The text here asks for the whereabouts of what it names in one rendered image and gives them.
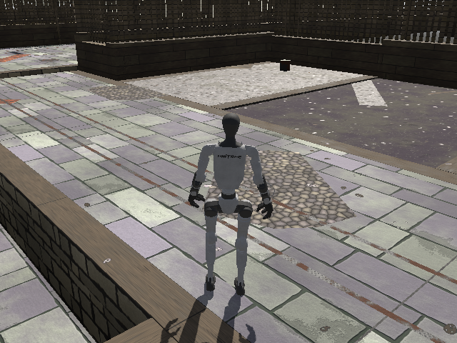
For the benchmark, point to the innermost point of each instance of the right robot upper arm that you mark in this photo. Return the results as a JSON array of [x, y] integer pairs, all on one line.
[[252, 152]]

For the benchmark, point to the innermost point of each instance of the right robot forearm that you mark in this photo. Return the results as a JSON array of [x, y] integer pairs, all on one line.
[[263, 189]]

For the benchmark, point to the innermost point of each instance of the right robot hand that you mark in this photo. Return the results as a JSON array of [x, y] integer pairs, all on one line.
[[268, 209]]

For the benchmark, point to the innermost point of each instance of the left robot shin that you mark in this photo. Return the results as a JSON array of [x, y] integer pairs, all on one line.
[[210, 256]]

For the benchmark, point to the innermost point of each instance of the left robot upper arm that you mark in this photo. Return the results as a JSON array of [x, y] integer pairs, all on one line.
[[207, 150]]

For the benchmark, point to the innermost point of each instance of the left robot forearm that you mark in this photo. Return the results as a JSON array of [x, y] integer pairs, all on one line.
[[195, 186]]

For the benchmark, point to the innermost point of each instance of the left robot hand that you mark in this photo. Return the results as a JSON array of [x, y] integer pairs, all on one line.
[[198, 197]]

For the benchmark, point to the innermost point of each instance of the left robot thigh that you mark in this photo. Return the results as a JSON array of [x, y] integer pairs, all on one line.
[[211, 208]]

